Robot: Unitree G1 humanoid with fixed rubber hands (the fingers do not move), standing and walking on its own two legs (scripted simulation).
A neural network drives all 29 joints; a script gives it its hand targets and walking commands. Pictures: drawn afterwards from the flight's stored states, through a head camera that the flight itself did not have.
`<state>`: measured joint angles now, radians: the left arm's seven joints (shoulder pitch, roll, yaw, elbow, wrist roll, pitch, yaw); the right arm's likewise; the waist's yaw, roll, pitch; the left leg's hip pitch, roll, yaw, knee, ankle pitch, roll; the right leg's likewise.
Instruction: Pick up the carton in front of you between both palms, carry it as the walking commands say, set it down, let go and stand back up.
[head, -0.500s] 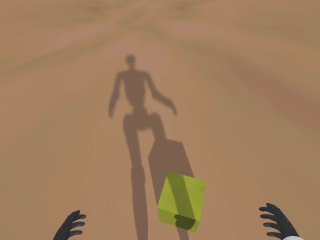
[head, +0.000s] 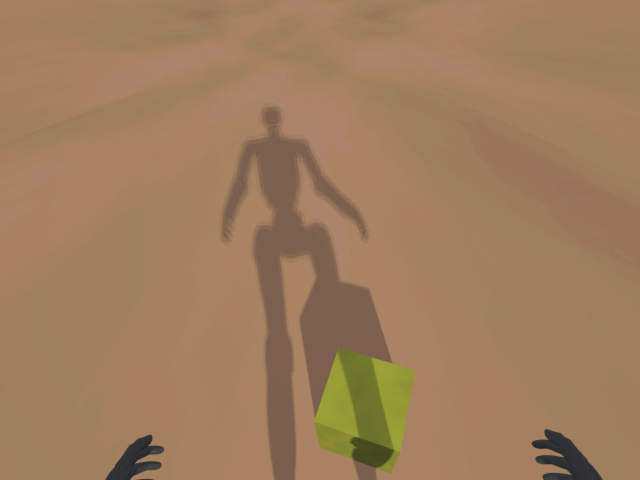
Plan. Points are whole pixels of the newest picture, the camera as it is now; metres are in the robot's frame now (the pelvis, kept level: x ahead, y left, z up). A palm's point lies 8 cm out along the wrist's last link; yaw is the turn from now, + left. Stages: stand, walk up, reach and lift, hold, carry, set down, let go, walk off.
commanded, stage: stand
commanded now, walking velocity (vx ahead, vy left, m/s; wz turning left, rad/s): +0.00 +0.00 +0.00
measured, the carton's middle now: (364, 410) +0.40 -0.05 -0.65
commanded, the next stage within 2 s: none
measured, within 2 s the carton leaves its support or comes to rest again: neither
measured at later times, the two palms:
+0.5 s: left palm out of the picture +0.08 +0.31 -0.09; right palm out of the picture +0.08 -0.30 -0.10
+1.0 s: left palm out of the picture +0.06 +0.32 -0.09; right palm out of the picture +0.06 -0.30 -0.10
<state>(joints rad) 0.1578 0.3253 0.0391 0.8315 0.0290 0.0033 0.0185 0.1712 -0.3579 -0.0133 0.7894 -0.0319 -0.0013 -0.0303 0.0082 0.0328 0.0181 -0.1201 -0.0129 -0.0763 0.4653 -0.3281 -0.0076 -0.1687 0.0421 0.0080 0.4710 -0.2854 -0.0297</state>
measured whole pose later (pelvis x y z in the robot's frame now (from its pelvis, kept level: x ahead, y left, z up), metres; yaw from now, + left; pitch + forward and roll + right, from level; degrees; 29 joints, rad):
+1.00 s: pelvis -0.03 +0.01 +0.01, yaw +0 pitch -2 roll +0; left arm 0.11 0.38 0.01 1.04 0.01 -0.01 0.01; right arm 0.14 -0.39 0.00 1.00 -0.02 -0.02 -0.02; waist 0.01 0.02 0.03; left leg -0.08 -0.02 -0.07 0.35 -0.22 0.00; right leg -0.13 0.03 0.02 0.36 -0.18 -0.02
